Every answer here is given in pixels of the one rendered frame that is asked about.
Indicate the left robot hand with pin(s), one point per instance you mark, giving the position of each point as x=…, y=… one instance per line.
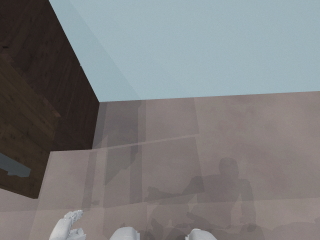
x=63, y=227

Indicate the handle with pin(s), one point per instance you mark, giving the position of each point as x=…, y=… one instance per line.
x=13, y=167

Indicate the cupboard door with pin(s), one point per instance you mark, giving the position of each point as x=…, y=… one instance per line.
x=27, y=131

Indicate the robot left thigh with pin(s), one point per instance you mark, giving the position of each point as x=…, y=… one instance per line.
x=125, y=233

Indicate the robot right thigh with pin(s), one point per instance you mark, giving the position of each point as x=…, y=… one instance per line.
x=200, y=235

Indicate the robot thigh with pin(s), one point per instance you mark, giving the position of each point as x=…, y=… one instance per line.
x=125, y=233
x=200, y=235

